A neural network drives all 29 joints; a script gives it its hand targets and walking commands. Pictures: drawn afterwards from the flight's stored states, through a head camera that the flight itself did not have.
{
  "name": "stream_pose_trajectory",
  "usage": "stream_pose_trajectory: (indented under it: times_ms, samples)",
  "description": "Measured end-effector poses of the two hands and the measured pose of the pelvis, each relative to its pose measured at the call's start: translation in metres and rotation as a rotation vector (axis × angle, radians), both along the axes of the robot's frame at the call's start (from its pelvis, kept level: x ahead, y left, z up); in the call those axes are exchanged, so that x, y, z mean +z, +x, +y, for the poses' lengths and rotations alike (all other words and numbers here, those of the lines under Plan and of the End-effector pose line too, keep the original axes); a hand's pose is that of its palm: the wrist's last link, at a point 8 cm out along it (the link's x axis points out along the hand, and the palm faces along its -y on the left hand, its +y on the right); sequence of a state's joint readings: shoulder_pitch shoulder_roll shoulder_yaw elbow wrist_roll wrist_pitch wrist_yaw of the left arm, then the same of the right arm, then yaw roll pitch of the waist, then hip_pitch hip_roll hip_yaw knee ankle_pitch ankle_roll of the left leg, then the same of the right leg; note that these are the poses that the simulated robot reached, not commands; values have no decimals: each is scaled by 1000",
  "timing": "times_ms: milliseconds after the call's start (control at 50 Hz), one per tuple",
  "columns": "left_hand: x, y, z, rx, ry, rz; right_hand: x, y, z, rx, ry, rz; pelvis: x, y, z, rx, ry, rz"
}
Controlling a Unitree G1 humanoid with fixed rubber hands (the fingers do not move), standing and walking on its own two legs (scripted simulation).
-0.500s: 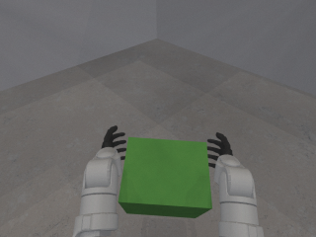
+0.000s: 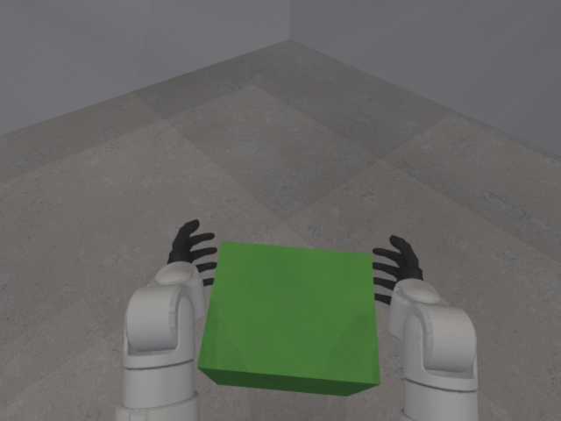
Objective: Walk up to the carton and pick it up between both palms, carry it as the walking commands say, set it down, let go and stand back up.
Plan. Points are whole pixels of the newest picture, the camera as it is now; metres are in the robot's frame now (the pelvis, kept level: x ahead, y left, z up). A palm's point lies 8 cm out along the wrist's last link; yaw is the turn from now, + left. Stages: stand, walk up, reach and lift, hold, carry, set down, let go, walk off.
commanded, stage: carry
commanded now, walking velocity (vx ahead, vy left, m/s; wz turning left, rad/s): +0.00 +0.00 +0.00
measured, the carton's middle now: (288, 324) +0.29 -0.01 -0.01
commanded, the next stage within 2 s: none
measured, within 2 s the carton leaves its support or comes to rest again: neither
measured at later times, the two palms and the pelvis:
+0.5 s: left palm (196, 207) +0.44 +0.13 +0.09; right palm (377, 214) +0.42 -0.15 +0.08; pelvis +0.14 -0.01 -0.01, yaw +1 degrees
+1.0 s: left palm (212, 167) +0.55 +0.12 +0.08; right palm (368, 178) +0.53 -0.17 +0.06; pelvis +0.26 -0.01 -0.01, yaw +1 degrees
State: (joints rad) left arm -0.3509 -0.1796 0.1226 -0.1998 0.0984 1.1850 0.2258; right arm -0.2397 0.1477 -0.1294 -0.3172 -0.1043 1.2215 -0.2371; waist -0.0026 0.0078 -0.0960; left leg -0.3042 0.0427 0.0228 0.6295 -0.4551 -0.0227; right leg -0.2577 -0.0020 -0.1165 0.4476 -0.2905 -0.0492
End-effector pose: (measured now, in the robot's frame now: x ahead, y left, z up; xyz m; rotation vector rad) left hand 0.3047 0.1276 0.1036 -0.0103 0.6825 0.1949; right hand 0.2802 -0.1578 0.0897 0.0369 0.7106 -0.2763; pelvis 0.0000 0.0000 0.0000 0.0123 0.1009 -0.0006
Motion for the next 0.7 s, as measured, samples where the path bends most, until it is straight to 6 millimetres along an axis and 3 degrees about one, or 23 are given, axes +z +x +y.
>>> stream_pose_trajectory:
  times_ms: [180, 280, 380, 560, 700]
  samples:
    - [-14, 53, 5, 11, -35, 29, 0, 56, 4, 19, -38, 30, 1, 55, -2, -3, -1, 31]
    - [-5, 79, 0, 5, -39, 13, 7, 82, -1, 17, -42, 24, 7, 82, -5, -3, 9, 25]
    - [-5, 106, 10, 17, -44, -20, 8, 113, 9, 29, -51, -7, -1, 112, -1, 9, -8, 4]
    - [-17, 150, 0, 11, -2, 6, -17, 156, -2, 37, -1, 20, -12, 159, -9, 11, 9, 1]
    - [-19, 185, 4, 19, -22, -16, -13, 194, 2, 46, -24, 1, -16, 197, -7, 21, 19, -26]
